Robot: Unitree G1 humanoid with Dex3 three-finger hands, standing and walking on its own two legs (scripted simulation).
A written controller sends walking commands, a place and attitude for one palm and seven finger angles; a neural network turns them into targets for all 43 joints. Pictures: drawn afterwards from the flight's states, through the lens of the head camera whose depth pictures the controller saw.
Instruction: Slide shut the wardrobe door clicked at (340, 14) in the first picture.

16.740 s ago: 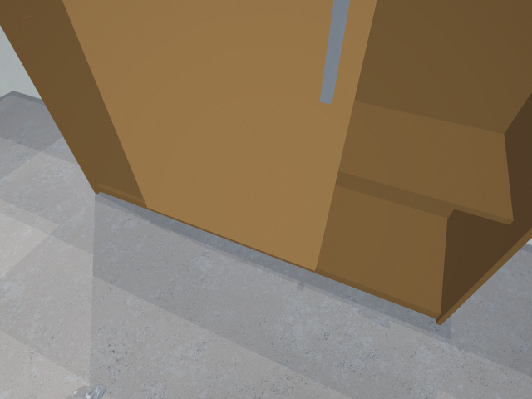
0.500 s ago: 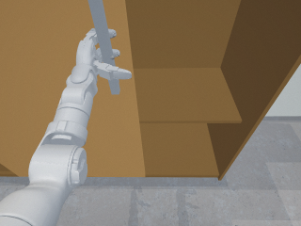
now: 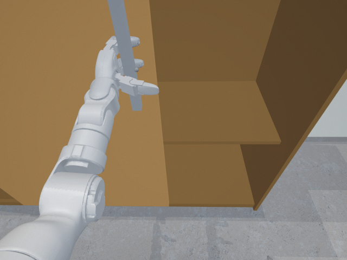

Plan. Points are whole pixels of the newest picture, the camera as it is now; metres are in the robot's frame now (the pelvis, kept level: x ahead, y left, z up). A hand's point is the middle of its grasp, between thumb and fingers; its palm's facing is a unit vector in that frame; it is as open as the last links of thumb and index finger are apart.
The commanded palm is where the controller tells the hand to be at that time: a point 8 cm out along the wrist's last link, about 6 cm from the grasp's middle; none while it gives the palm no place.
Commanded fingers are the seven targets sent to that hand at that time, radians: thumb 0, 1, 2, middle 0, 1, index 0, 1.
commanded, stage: slide the fingers in behind the handle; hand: left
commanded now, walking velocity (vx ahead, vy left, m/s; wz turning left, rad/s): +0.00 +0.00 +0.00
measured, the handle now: (128, 50) +0.52 +0.10 +0.24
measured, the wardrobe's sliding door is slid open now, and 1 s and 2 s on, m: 0.50 0.50 0.50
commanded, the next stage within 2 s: grip the handle and tug to test in 0.08 s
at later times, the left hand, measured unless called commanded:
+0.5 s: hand (136, 69) +0.46 +0.08 +0.23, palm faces +0.01 -1.00 -0.01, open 11.8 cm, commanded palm +0.44 +0.12 +0.22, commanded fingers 0.00 0.29 0.64 -0.38 -1.31 -0.38 -1.31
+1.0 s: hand (136, 69) +0.47 +0.08 +0.23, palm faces +0.03 -1.00 -0.02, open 5.9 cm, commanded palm +0.45 +0.12 +0.22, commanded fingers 0.00 0.90 0.90 -0.45 -1.40 -0.45 -1.40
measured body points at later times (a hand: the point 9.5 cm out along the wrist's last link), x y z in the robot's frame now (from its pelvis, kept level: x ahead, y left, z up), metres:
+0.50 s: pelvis +0.00 +0.00 +0.00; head +0.01 -0.02 +0.45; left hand +0.46 +0.13 +0.23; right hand +0.09 -0.25 -0.12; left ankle +0.01 +0.13 -0.74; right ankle -0.04 -0.12 -0.74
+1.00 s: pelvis +0.00 +0.00 +0.00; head +0.01 -0.02 +0.45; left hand +0.46 +0.14 +0.23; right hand +0.09 -0.25 -0.13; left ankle +0.01 +0.13 -0.74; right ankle -0.04 -0.12 -0.74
